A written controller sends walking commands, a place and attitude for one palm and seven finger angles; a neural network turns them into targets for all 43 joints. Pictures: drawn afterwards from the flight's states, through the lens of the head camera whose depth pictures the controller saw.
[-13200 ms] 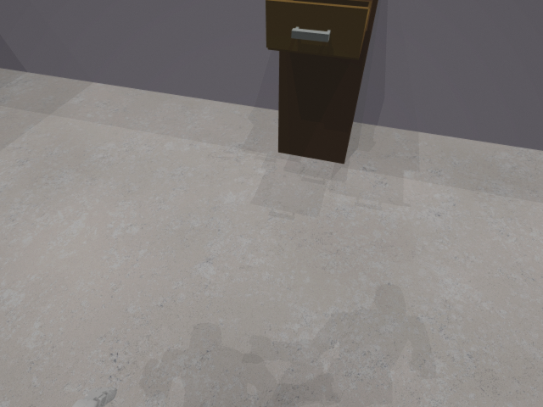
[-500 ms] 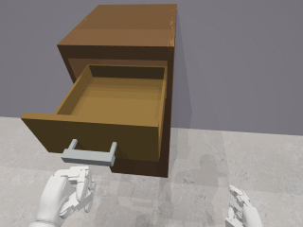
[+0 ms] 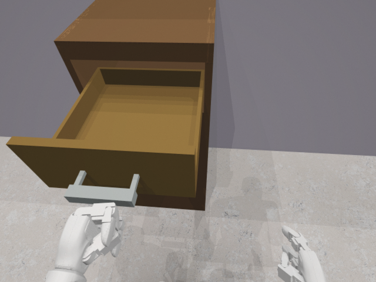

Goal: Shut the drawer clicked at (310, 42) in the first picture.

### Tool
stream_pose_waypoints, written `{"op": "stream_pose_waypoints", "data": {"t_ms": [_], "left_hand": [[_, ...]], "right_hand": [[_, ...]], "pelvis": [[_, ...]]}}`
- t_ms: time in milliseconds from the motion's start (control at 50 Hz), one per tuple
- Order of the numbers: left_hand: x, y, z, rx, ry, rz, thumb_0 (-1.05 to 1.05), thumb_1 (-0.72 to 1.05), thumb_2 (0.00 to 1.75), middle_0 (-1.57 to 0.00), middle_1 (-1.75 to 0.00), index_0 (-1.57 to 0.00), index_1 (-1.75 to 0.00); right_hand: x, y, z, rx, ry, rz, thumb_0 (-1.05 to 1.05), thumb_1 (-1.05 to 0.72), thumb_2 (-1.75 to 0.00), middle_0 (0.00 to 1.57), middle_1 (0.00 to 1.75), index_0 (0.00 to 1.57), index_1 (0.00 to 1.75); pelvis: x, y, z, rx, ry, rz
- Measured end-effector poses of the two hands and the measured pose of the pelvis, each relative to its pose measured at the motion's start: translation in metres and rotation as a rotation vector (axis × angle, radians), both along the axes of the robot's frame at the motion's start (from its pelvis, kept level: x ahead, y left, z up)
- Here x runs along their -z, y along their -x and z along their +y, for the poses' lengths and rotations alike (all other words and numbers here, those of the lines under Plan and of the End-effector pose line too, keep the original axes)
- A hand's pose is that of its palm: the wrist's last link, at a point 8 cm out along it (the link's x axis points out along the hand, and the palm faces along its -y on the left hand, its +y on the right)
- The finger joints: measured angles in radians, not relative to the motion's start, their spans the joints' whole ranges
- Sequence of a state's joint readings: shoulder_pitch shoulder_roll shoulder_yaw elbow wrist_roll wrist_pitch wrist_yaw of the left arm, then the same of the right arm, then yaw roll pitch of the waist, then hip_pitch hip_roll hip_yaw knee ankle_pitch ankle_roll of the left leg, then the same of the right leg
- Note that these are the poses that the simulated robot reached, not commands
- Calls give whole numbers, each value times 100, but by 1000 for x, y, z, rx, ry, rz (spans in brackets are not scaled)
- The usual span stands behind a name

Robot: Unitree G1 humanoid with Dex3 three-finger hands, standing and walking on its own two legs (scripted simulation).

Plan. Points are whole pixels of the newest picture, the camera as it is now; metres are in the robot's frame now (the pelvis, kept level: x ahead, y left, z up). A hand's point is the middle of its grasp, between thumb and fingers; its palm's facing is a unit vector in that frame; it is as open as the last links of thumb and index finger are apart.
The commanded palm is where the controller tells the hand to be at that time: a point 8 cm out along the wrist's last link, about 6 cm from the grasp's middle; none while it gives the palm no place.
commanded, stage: bring the fist close to the handle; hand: left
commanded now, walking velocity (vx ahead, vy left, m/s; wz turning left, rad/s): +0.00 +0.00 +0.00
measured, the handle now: (105, 186) +0.29 +0.18 +0.08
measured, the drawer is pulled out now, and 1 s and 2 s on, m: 0.29 0.25 0.12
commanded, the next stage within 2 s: push the drawer shut in 0.24 s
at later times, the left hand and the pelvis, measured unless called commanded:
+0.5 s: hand (115, 231) +0.20 +0.13 +0.08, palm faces -0.08 -1.00 -0.06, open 3.3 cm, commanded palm +0.19 +0.20 +0.09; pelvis -0.01 +0.00 +0.00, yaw +0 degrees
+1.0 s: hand (119, 207) +0.25 +0.14 +0.08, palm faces -0.10 -0.99 -0.06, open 2.8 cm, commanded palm +0.25 +0.19 +0.09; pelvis -0.02 +0.01 +0.00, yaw +1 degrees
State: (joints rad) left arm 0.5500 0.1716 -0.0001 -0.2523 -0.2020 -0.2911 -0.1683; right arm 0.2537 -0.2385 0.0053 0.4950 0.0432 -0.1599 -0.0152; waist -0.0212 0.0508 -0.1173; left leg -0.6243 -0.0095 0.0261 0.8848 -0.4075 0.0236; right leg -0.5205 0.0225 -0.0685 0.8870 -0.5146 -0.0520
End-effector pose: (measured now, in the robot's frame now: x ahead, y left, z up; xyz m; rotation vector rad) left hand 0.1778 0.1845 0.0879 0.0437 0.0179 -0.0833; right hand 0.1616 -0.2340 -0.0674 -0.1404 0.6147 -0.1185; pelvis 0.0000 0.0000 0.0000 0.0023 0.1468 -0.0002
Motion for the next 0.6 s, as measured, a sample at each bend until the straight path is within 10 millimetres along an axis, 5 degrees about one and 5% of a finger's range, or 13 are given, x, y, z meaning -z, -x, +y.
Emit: {"op": "stream_pose_waypoints", "data": {"t_ms": [300, 600], "left_hand": [[2, 11, 3, -15, -13, -2, 2, 90, 90, -140, -160, -140, -160], [4, -15, 5, 14, -11, -18, 0, 88, 93, -140, -160, -140, -160]], "right_hand": [[2, 1, 7, -20, 2, 19, 1, -90, -90, 20, 30, 20, 29], [5, 17, 1, -6, 28, 61, 1, -90, -90, 20, 30, 20, 29]], "pelvis": [[4, 5, 3, -6, 8, -2], [3, 8, 4, -7, 13, -2]]}}
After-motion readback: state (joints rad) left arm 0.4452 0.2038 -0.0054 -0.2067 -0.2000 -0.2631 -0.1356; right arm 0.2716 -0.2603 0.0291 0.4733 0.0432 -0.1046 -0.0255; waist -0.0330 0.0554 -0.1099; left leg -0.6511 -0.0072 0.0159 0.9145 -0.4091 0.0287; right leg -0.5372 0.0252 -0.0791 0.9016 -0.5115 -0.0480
